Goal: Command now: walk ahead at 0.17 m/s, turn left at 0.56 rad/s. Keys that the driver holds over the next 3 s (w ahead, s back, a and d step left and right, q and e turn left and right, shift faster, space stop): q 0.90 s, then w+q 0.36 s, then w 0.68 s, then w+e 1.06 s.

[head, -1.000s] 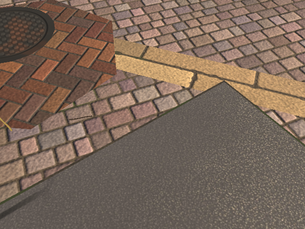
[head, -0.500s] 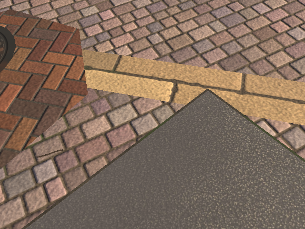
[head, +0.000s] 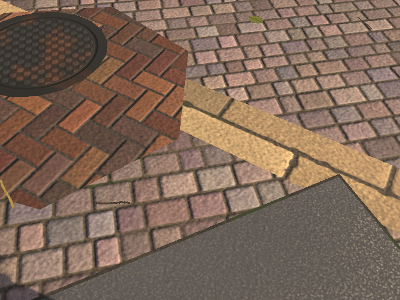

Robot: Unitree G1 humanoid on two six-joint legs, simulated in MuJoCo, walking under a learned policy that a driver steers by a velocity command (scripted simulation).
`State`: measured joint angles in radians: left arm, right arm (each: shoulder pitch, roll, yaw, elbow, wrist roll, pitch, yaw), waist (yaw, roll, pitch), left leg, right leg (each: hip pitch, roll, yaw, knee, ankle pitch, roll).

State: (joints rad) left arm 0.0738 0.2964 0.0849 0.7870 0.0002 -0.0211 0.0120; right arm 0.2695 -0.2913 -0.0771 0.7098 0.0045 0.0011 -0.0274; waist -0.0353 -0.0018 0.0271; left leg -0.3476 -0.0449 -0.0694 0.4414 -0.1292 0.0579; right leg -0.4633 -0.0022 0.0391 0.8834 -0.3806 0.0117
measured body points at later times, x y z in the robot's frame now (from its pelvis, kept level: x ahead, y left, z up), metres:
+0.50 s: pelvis +0.06 -0.03 +0.00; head +0.10 -0.02 +0.45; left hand +0.08 +0.28 -0.11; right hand +0.31 -0.24 -0.09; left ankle +0.05 +0.11 -0.70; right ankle +0.07 -0.16 -0.74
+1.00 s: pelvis +0.09 +0.00 -0.01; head +0.11 +0.02 +0.44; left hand +0.06 +0.32 -0.10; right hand +0.40 -0.14 -0.09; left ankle +0.04 +0.10 -0.74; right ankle +0.17 -0.10 -0.74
